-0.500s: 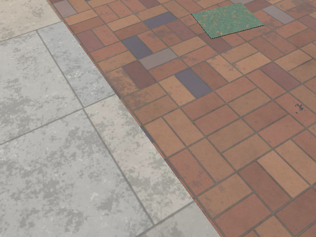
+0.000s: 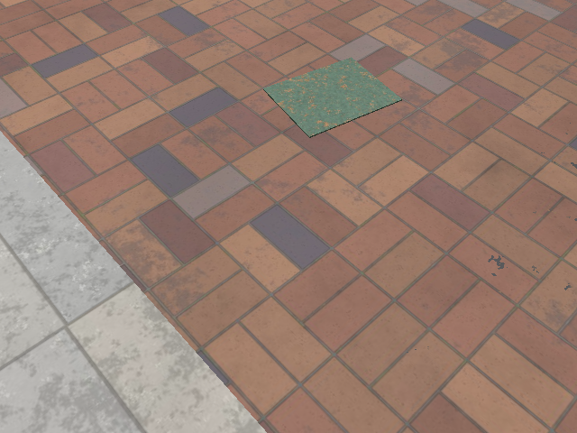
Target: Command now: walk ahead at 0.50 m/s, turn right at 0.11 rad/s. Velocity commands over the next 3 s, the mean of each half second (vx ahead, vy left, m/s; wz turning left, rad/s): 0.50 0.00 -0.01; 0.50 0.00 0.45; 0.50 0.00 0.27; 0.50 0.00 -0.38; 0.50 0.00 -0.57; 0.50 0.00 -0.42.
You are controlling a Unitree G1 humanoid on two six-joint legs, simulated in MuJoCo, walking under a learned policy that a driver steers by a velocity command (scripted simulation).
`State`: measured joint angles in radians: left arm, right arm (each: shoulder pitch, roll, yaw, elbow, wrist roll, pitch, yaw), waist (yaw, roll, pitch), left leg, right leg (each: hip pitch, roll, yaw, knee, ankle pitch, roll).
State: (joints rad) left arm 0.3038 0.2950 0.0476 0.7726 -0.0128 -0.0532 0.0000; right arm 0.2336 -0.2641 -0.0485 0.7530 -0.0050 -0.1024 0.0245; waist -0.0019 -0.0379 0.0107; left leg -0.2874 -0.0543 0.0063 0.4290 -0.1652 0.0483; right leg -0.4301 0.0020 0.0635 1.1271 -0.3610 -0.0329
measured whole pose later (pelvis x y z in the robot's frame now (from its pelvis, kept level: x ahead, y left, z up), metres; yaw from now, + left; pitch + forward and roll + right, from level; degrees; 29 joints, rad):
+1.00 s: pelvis +0.54 +0.02 -0.01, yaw +18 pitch +1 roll +0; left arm 0.25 0.29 0.05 0.83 -0.02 -0.10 0.00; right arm 0.17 -0.29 -0.07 0.69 0.02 -0.05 0.03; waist 0.01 0.00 0.06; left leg -0.42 -0.07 0.02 0.57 -0.18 0.10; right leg -0.30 -0.03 0.00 1.20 -0.44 0.00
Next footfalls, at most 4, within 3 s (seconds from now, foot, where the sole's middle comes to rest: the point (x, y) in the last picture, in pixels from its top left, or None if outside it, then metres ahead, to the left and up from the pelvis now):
0.36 right None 0.36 -0.15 -0.78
0.90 left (245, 377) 0.63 0.11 -0.78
1.38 right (287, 262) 0.97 0.01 -0.78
1.88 left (184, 218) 1.12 0.32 -0.78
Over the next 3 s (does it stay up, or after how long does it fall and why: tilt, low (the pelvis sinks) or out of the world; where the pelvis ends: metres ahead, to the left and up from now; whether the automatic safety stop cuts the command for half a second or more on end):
stays up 1.61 0.16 0.00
